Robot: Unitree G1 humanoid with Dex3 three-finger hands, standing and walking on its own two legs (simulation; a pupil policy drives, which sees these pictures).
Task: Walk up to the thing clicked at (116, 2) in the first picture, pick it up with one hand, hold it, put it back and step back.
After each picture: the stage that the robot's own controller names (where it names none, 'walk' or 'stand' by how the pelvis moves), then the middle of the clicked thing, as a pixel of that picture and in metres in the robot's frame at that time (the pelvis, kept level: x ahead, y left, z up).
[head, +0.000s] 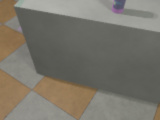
stand; out of the picture +0.90 -0.20 +0.08
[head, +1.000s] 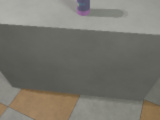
walk; out of the picture +0.79 +0.04 +0.10
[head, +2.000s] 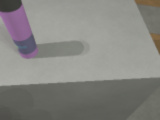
stand; (19, 27) +0.46 +0.24 +0.12
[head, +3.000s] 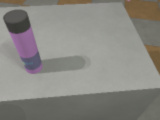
stand; (26, 46) +0.44 +0.21 +0.09
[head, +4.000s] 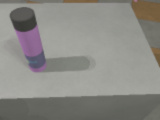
stand; (31, 44) +0.44 +0.20 +0.09
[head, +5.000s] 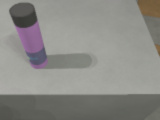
stand; (32, 40) +0.45 +0.19 +0.09
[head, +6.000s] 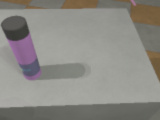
stand; (24, 52) +0.41 +0.22 +0.08
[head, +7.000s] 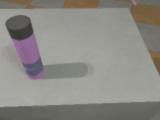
stand; (28, 51) +0.42 +0.21 +0.08
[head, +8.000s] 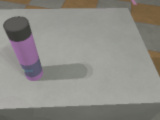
rise first; (27, 53) +0.41 +0.21 +0.08
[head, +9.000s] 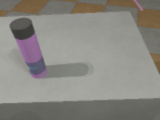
rise first; (31, 51) +0.43 +0.23 +0.08
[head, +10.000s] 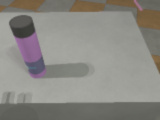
go down; (30, 50) +0.43 +0.22 +0.09
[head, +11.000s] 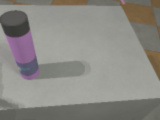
go down; (23, 50) +0.41 +0.20 +0.10
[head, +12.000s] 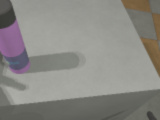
close in; (10, 42) +0.41 +0.21 +0.11
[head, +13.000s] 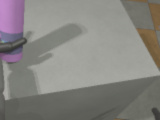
close; (11, 21) +0.48 +0.20 +0.13
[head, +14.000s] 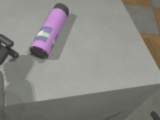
close; (51, 29) +0.55 +0.11 +0.04
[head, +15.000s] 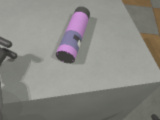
lift; (74, 32) +0.53 +0.02 +0.04
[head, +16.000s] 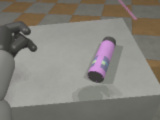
lift; (103, 57) +0.52 -0.07 +0.01
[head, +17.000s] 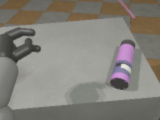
hold; (124, 62) +0.49 -0.16 +0.01
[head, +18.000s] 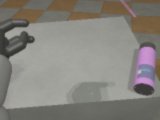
stand; (145, 66) +0.46 -0.24 +0.01
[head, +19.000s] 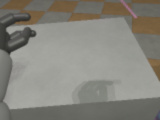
stand; (155, 113) +0.44 -0.38 -0.37
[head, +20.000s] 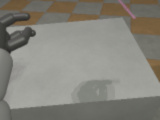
stand; out of the picture +0.27 -0.82 -0.73
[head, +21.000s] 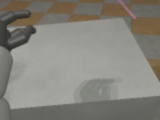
stand; out of the picture +0.24 -0.81 -0.73
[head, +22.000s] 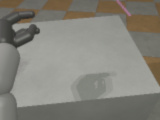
crouch; out of the picture +0.23 -0.81 -0.73
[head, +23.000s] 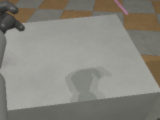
crouch; out of the picture +0.22 -0.81 -0.73
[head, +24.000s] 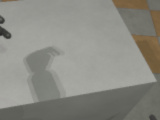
lower; out of the picture +0.20 -0.80 -0.73
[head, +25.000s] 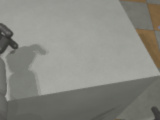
lower; out of the picture +0.19 -0.80 -0.69
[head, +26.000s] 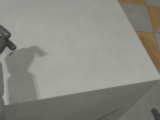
lower; out of the picture +0.17 -0.80 -0.70
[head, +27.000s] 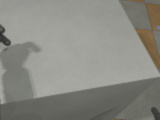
lower; out of the picture +0.16 -0.80 -0.70
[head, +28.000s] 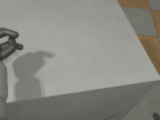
open; out of the picture +0.14 -0.79 -0.70
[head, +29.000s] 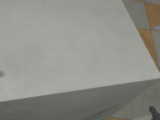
sink last; out of the picture +0.12 -0.80 -0.69
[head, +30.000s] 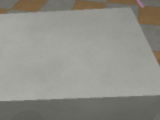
sink last; out of the picture +0.09 -0.78 -0.72
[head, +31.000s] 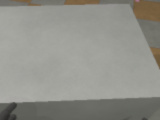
stand; out of the picture +0.07 -0.78 -0.74
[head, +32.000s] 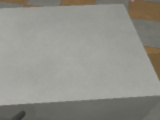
stand; out of the picture +0.07 -0.77 -0.74
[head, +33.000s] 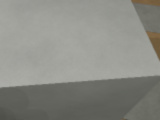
walk; out of the picture +0.11 -0.78 -0.72
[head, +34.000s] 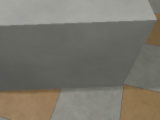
walk; out of the picture +0.36 -0.78 -0.71
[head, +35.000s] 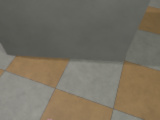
stand; out of the picture +0.63 -0.84 -0.72
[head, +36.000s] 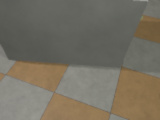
stand; out of the picture +0.63 -0.84 -0.74
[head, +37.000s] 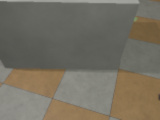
stand; out of the picture +0.63 -0.81 -0.75
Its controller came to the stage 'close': yes
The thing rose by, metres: 0.00
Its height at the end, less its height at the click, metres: -0.83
